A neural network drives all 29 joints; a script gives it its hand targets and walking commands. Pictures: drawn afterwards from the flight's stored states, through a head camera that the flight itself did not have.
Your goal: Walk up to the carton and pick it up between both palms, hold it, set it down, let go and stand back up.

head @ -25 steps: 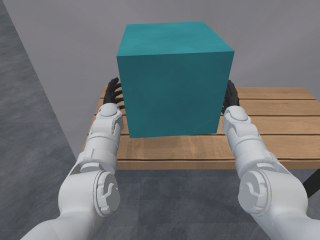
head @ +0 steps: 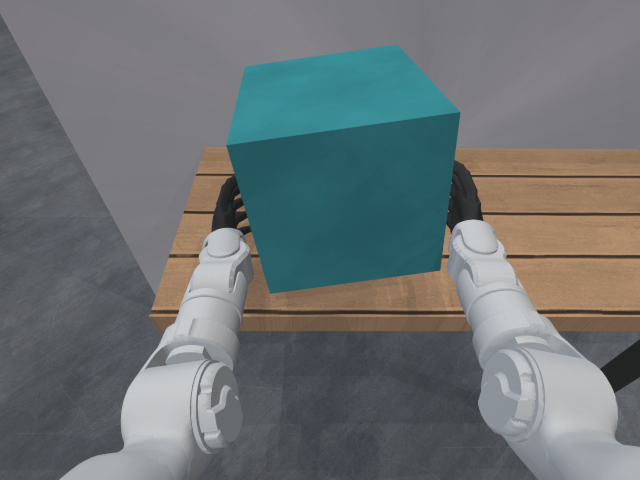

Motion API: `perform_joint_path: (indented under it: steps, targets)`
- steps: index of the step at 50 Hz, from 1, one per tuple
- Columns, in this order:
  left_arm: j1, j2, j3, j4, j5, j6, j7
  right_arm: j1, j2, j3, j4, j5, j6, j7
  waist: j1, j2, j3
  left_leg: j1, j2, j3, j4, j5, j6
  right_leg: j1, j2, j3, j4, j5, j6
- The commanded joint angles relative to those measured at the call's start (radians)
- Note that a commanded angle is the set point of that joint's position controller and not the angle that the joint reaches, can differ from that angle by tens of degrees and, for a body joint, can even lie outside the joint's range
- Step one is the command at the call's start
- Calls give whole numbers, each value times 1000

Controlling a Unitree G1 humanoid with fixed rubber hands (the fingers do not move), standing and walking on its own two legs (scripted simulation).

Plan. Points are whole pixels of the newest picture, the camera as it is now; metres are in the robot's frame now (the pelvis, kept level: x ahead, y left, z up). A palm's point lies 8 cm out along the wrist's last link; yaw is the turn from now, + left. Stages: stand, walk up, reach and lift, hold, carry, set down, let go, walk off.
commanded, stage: set down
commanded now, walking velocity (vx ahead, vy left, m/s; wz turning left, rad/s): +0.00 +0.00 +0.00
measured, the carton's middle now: (336, 162) +0.50 +0.06 +0.15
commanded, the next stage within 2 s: none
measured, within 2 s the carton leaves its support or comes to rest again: rests again in 1.34 s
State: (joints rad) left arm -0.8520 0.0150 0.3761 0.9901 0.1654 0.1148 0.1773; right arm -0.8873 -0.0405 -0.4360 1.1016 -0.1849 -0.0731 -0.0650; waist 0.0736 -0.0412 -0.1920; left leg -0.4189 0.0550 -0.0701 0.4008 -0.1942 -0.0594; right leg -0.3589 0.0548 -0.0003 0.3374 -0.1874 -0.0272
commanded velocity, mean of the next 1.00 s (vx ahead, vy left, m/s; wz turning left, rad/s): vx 0.00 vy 0.00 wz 0.00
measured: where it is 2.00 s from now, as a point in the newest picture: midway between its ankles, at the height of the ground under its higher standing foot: outside the picture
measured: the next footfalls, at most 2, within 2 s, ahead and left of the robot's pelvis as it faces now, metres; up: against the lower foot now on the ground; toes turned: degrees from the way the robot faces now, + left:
none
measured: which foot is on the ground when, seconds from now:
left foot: down 0.00-1.00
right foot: down 0.00-1.00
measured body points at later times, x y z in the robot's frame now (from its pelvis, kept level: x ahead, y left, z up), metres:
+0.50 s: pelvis -0.01 +0.00 +0.00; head +0.04 +0.00 +0.44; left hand +0.42 +0.19 +0.06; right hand +0.45 -0.12 +0.07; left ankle -0.01 +0.15 -0.74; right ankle -0.03 -0.10 -0.74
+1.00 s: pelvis -0.01 +0.01 -0.02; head +0.07 +0.01 +0.43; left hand +0.44 +0.20 +0.04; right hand +0.47 -0.12 +0.05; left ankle -0.01 +0.15 -0.74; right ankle -0.03 -0.10 -0.74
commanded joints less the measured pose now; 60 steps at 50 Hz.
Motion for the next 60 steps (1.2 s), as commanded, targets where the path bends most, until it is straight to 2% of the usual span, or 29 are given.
perform_joint_path:
  steps: [1, 2, 4, 7, 8, 11, 16, 19, 27, 33, 40, 51, 56, 58, 60]
  targets:
    - [-936, -596, -303, -199, -42, -111, -168, -923, 552, 272, -184, -12, -107, 197, 22, 60, -848, 248, -49, 145, 49, 563, -44, 456, -31, -77, 120, 759, 79]
    - [-934, -595, -307, -190, -45, -116, -167, -921, 550, 273, -177, -11, -110, 198, 21, 64, -850, 241, -47, 143, 48, 560, -45, 455, -32, -76, 124, 766, 79]
    - [-928, -585, -295, -161, -49, -128, -168, -931, 548, 277, -182, -18, -118, 199, 30, 37, -861, 211, -48, 144, 45, 531, -33, 460, -34, -74, 130, 771, 84]
    - [-962, -577, -287, -142, -53, -152, -171, -934, 548, 254, -166, -38, -124, 199, 22, 31, -868, 172, -49, 148, 32, 488, -32, 478, -42, -68, 139, 779, 89]
    - [-1004, -550, -293, -200, -63, -149, -167, -851, 564, 252, -12, -15, -96, 191, 5, 75, -844, 268, -58, 141, 9, 507, -20, 418, -41, -84, 130, 771, 85]
    - [-1014, -584, -322, -200, -84, -144, -162, -877, 547, 238, -3, -10, -118, 190, 3, 77, -878, 373, -40, 143, 57, 591, -33, 252, -25, -98, 96, 690, 69]
    - [-985, -547, -280, -120, -81, -181, -173, -918, 551, 235, -39, -40, -139, 198, 25, 0, -894, 183, -54, 158, 16, 488, -5, 414, -40, -79, 126, 759, 81]
    - [-974, -532, -255, -68, -68, -198, -178, -926, 546, 230, -36, -61, -151, 205, 41, -22, -885, 101, -56, 169, -19, 424, 11, 465, -44, -70, 136, 747, 81]
    - [-988, -516, -239, 2, -78, -232, -172, -943, 532, 204, 26, -87, -180, 227, 61, -38, -921, 20, -52, 188, -25, 363, 28, 440, -40, -64, 150, 675, 70]
    - [-1003, -512, -257, 23, -100, -264, -163, -940, 516, 182, 97, -97, -205, 240, 62, -23, -968, -8, -48, 192, 10, 366, 30, 386, -37, -64, 174, 659, 63]
    - [-968, -492, -263, 113, -116, -275, -164, -963, 453, 154, 161, -103, -218, 260, 66, -23, -951, -50, -46, 190, 49, 340, 33, 311, -33, -65, 199, 618, 54]
    - [-961, -468, -330, 129, -188, -304, -190, -958, 416, 214, 163, -53, -215, 279, 70, -4, -1010, 69, -26, 170, 119, 556, 3, 163, -29, -83, 218, 701, 74]
    - [-954, -391, -334, 131, -215, -313, -188, -948, 346, 233, 159, -31, -212, 276, 77, -29, -1040, 37, -26, 174, 125, 574, 5, 163, -32, -76, 229, 735, 83]
    - [-948, -301, -313, 131, -221, -317, -175, -934, 263, 232, 153, -17, -211, 264, 82, -47, -1061, -24, -33, 186, 114, 548, 7, 199, -34, -65, 240, 758, 87]
    - [-928, -154, -270, 124, -219, -318, -149, -915, 114, 224, 137, 7, -210, 242, 89, -73, -1088, -109, -43, 202, 96, 516, 7, 261, -38, -49, 251, 794, 92]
